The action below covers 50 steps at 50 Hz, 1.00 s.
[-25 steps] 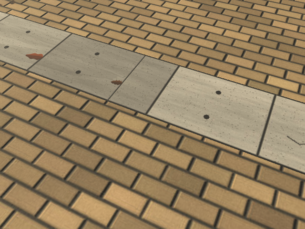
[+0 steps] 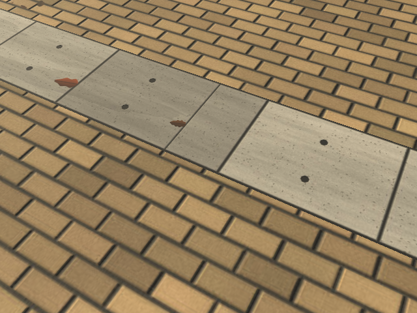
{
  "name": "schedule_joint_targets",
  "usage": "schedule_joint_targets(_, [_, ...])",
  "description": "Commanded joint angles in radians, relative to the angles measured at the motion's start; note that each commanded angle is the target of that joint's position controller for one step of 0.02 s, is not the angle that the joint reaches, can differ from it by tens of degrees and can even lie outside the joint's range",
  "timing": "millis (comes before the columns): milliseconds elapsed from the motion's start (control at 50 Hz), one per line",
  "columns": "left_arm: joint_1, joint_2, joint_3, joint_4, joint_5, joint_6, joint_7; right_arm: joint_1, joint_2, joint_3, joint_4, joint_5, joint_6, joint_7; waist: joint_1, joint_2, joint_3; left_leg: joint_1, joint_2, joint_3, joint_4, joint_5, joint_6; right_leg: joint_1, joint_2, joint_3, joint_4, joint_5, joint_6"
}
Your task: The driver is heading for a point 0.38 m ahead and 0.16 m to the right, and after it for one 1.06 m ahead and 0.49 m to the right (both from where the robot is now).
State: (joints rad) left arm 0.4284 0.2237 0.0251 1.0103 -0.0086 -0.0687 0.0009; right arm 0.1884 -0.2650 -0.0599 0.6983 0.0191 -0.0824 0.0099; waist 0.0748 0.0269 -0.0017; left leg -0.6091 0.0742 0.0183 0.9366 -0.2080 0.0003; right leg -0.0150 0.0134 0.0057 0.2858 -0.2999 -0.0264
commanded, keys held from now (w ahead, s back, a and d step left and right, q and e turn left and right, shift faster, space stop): w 0.06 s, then w+e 0.46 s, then e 0.48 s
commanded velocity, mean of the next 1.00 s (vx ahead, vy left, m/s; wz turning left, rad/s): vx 0.34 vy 0.00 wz -0.42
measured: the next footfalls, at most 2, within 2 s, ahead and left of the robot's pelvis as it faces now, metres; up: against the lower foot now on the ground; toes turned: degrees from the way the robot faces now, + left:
left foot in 0.18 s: +0.26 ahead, +0.15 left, +0.00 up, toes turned +0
right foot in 0.70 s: +0.50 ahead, -0.14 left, +0.00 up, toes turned -20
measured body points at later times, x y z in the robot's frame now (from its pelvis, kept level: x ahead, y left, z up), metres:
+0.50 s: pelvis +0.25 +0.05 +0.00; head +0.26 +0.05 +0.45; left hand +0.45 +0.29 -0.10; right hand +0.24 -0.22 -0.13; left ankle +0.22 +0.15 -0.74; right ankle +0.36 -0.13 -0.67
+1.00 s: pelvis +0.42 -0.04 -0.01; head +0.46 -0.08 +0.44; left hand +0.67 +0.16 -0.10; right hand +0.46 -0.36 -0.12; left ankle +0.56 +0.11 -0.68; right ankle +0.46 -0.13 -0.74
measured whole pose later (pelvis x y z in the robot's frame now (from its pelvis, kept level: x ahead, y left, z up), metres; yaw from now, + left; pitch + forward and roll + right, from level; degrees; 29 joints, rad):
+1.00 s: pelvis +0.42 -0.04 -0.01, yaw -28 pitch +3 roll +1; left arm 0.19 0.29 0.08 0.66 0.00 0.01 0.01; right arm 0.08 -0.30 -0.05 0.71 -0.01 -0.01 -0.05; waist 0.03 0.02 0.06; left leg -0.63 0.04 -0.11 0.99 -0.33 -0.08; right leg -0.40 0.12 0.09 0.45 -0.09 -0.09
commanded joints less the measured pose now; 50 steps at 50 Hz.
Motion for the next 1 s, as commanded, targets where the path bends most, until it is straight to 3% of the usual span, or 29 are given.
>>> schedule_joint_targets(20, [-0.025,0.192,0.031,-0.061,-0.006,-0.008,0.020,-0.155,0.010,0.021,-0.108,0.003,-0.015,0.016,0.000,-0.125,0.094,0.028,-0.019,0.022,-0.244,0.136,-0.015,-0.100,-0.192,0.114,-0.163,0.265,-0.155])
schedule_joint_targets(60, [-0.008,0.215,0.039,-0.058,-0.019,-0.012,0.018,-0.180,-0.027,0.014,-0.122,0.010,-0.010,0.019,-0.004,-0.135,0.104,0.074,-0.024,0.008,-0.311,0.173,-0.002,-0.085,-0.237,0.126,-0.173,0.249,-0.152])
schedule_joint_targets(100, [-0.004,0.211,0.041,-0.055,-0.025,-0.009,0.015,-0.187,-0.063,0.002,-0.133,0.011,-0.013,0.019,-0.028,-0.124,0.116,0.111,-0.032,-0.014,-0.365,0.171,0.023,-0.051,-0.266,0.147,-0.137,0.319,-0.137])
schedule_joint_targets(140, [-0.026,0.228,0.048,-0.062,-0.018,-0.001,0.012,-0.074,-0.112,-0.025,-0.110,0.004,-0.017,0.012,-0.112,-0.128,0.042,0.289,-0.072,0.006,-0.397,0.135,0.060,-0.040,-0.243,0.120,0.030,0.593,-0.106])
schedule_joint_targets(160, [-0.027,0.212,0.042,-0.069,-0.008,0.002,0.009,0.082,-0.150,-0.049,-0.065,0.005,-0.014,0.003,-0.187,-0.114,-0.057,0.503,-0.084,0.016,-0.402,0.117,0.084,-0.101,-0.190,0.086,0.223,0.658,-0.080])
schedule_joint_targets(180, [-0.028,0.156,0.023,-0.102,0.017,0.003,0.006,0.265,-0.218,-0.071,-0.034,-0.008,-0.007,-0.012,-0.254,-0.008,-0.212,0.801,0.103,-0.183,-0.391,0.016,0.137,-0.302,-0.124,0.052,0.542,0.410,-0.042])
schedule_joint_targets(200, [0.114,0.005,-0.015,-0.116,-0.003,-0.012,0.003,0.306,-0.288,-0.075,-0.019,-0.029,-0.004,-0.001,-0.169,0.305,-0.376,1.010,0.353,-0.675,-0.579,-0.268,0.274,-0.580,0.038,0.052,0.892,-0.233,0.006])
schedule_joint_targets(220, [0.061,0.130,0.016,-0.106,-0.036,-0.023,0.000,0.271,-0.181,-0.050,-0.022,-0.026,-0.010,0.001,-0.187,0.215,-0.289,0.902,0.336,-0.774,-0.702,-0.410,0.251,-0.671,-0.002,0.147,1.028,-0.239,-0.003])
schedule_joint_targets(240, [-0.038,0.185,0.036,-0.142,-0.052,-0.025,0.002,0.180,-0.137,-0.033,-0.025,-0.016,-0.017,0.000,-0.168,0.158,-0.131,0.770,0.316,-0.606,-0.704,-0.375,0.208,-0.732,-0.051,0.122,1.055,-0.145,-0.017])
schedule_joint_targets(260, [-0.085,0.174,0.037,-0.152,-0.042,-0.024,0.008,0.106,-0.111,-0.024,-0.025,-0.014,-0.022,0.002,-0.138,0.082,-0.066,0.642,0.277,-0.467,-0.715,-0.227,0.189,-0.700,-0.099,0.102,1.028,-0.056,-0.018])
schedule_joint_targets(280, [-0.094,0.159,0.043,-0.152,-0.025,-0.017,0.011,0.059,-0.084,-0.019,-0.018,-0.021,-0.027,0.007,-0.109,0.069,-0.028,0.547,0.233,-0.351,-0.739,-0.112,0.174,-0.657,-0.126,0.106,0.980,0.001,-0.015])
schedule_joint_targets(320, [-0.059,0.120,0.045,-0.146,-0.028,0.011,0.009,0.017,-0.054,-0.016,0.003,-0.031,-0.043,0.008,-0.064,0.089,-0.011,0.455,0.188,-0.207,-0.792,-0.010,0.164,-0.570,-0.154,0.110,0.931,0.051,-0.010])
schedule_joint_targets(400, [-0.134,0.097,0.050,-0.195,-0.019,0.044,0.009,0.031,-0.084,-0.030,0.048,-0.034,-0.054,-0.003,-0.051,0.032,0.053,0.432,0.199,-0.064,-0.839,0.116,0.189,-0.665,-0.159,0.127,0.846,0.139,0.010])
schedule_joint_targets(460, [-0.206,0.094,0.049,-0.229,-0.013,0.037,-0.007,0.051,-0.112,-0.039,0.071,-0.036,-0.047,-0.016,-0.064,0.016,0.071,0.473,0.191,0.023,-0.849,0.155,0.187,-0.709,-0.150,0.119,0.684,0.278,0.020])
schedule_joint_targets(520, [-0.317,0.081,0.038,-0.270,-0.008,0.029,-0.030,0.077,-0.140,-0.046,0.086,-0.028,-0.038,-0.026,-0.106,-0.005,0.096,0.505,0.188,0.109,-0.851,0.190,0.172,-0.689,-0.142,0.046,0.524,0.366,0.015])
schedule_joint_targets(560, [-0.388,0.072,0.032,-0.308,-0.002,0.025,-0.045,0.091,-0.151,-0.049,0.098,-0.023,-0.022,-0.033,-0.127,-0.018,0.125,0.538,0.185,0.165,-0.801,0.318,0.158,-0.674,-0.130,0.001,0.426,0.372,0.005])
schedule_joint_targets(600, [-0.413,0.079,0.035,-0.344,0.001,0.025,-0.058,0.105,-0.172,-0.054,0.107,-0.011,0.000,-0.038,-0.129,0.009,0.105,0.595,0.197,0.188,-0.720,0.497,0.141,-0.640,-0.104,-0.042,0.375,0.321,-0.009])
schedule_joint_targets(640, [-0.364,0.115,0.053,-0.359,0.001,0.029,-0.066,0.087,-0.200,-0.062,0.100,0.006,0.019,-0.044,-0.093,0.049,0.042,0.645,0.200,0.200,-0.589,0.746,0.116,-0.550,-0.046,-0.088,0.356,0.224,-0.037])
schedule_joint_targets(680, [-0.160,0.190,0.095,-0.321,-0.002,0.030,-0.059,0.048,-0.208,-0.063,0.083,0.023,0.037,-0.047,0.019,0.042,-0.074,0.617,0.156,0.218,-0.291,0.834,0.068,-0.295,0.038,-0.116,0.255,0.251,-0.089])
schedule_joint_targets(700, [-0.051,0.263,0.125,-0.298,0.003,0.034,-0.035,0.074,-0.179,-0.051,0.077,0.010,0.031,-0.043,0.068,-0.036,-0.142,0.456,0.098,0.225,-0.029,0.585,0.000,-0.060,0.007,-0.024,0.193,0.502,-0.133])
schedule_joint_targets(720, [-0.078,0.375,0.137,-0.311,0.008,0.046,-0.011,0.181,-0.034,-0.010,0.044,-0.066,0.019,-0.030,-0.066,-0.316,-0.230,0.075,-0.051,0.188,0.342,-0.461,-0.067,0.260,-0.251,0.324,0.336,1.036,-0.263])
schedule_joint_targets(740, [-0.079,0.359,0.125,-0.374,0.024,0.034,-0.023,0.225,-0.084,-0.002,0.043,-0.039,-0.001,-0.018,-0.032,-0.229,-0.495,-0.027,-0.129,-0.067,0.551,-0.557,-0.076,0.364,-0.414,0.702,0.208,0.838,-0.446])
schedule_joint_targets(760, [-0.104,0.295,0.113,-0.388,0.020,0.031,-0.032,0.085,-0.152,-0.022,0.022,0.002,-0.005,-0.017,0.019,-0.084,-0.430,-0.073,-0.083,-0.128,0.550,-0.441,-0.053,0.295,-0.358,0.605,0.132,0.699,-0.392])
schedule_joint_targets(780, [-0.170,0.253,0.101,-0.385,-0.002,0.028,-0.030,0.022,-0.141,-0.017,-0.006,0.005,0.000,-0.027,-0.012,-0.049,-0.283,-0.119,-0.051,-0.108,0.469,-0.332,-0.041,0.157,-0.309,0.499,0.103,0.563,-0.337])
schedule_joint_targets(800, [-0.227,0.216,0.090,-0.393,-0.012,0.030,-0.024,0.013,-0.140,-0.018,0.009,-0.014,0.011,-0.043,-0.045,-0.004,-0.190,-0.094,-0.012,-0.109,0.402,-0.267,-0.046,0.011,-0.267,0.434,0.077,0.497,-0.296])
schedule_joint_targets(820, [-0.263,0.201,0.085,-0.403,-0.004,0.034,-0.016,0.023,-0.155,-0.025,0.005,-0.023,0.026,-0.051,-0.079,-0.032,-0.151,-0.030,0.002,-0.118,0.349,-0.227,-0.045,-0.110,-0.241,0.397,0.052,0.480,-0.280])
schedule_joint_targets(860, [-0.285,0.203,0.086,-0.418,0.017,0.038,-0.011,0.048,-0.144,-0.027,0.003,-0.030,0.048,-0.054,-0.112,-0.068,-0.134,0.056,-0.009,-0.107,0.279,-0.198,-0.048,-0.234,-0.202,0.348,0.029,0.520,-0.268])
schedule_joint_targets(920, [-0.263,0.231,0.096,-0.416,0.012,0.043,0.006,0.035,-0.110,-0.016,-0.002,-0.038,0.059,-0.061,-0.108,-0.077,-0.153,0.061,-0.034,-0.100,0.148,-0.159,-0.075,-0.258,-0.173,0.307,0.049,0.594,-0.260])
schedule_joint_targets(1000, [-0.268,0.233,0.096,-0.433,-0.001,0.075,0.031,-0.034,-0.109,-0.014,-0.021,-0.030,0.073,-0.062,-0.084,-0.115,-0.148,0.050,-0.053,-0.123,0.005,-0.070,-0.095,-0.264,-0.138,0.353,0.044,0.266,-0.216])
Keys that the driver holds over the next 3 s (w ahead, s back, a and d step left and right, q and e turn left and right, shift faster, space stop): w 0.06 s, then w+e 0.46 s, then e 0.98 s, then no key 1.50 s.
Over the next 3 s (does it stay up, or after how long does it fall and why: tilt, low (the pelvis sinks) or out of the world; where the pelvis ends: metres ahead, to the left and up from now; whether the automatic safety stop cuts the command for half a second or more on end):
stays up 0.47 -0.02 0.00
